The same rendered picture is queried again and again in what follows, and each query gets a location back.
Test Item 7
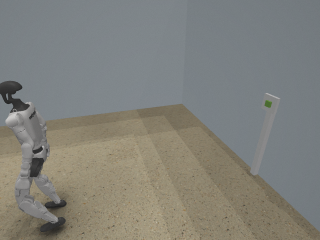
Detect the robot right upper arm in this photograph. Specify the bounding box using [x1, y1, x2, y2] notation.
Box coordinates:
[25, 102, 46, 129]

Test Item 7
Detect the robot right forearm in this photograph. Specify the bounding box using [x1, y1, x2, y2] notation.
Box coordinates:
[41, 125, 47, 144]

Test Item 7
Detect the robot head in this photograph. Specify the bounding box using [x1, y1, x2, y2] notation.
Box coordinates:
[0, 81, 30, 113]

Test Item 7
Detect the panel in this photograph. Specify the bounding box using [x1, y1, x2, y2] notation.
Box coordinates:
[250, 93, 280, 176]

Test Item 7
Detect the button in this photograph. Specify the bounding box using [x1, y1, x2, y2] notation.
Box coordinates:
[264, 100, 272, 108]

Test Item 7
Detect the robot left hand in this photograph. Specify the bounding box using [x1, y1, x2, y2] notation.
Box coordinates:
[15, 178, 31, 198]

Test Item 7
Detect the robot torso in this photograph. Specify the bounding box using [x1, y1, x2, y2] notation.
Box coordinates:
[8, 105, 47, 166]

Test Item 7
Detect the robot left upper arm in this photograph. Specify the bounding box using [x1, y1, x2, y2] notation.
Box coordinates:
[5, 113, 35, 149]

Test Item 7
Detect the robot left forearm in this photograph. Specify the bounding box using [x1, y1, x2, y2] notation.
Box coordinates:
[19, 143, 34, 179]

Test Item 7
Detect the robot right hand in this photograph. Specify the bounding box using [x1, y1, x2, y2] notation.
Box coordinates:
[41, 142, 50, 157]

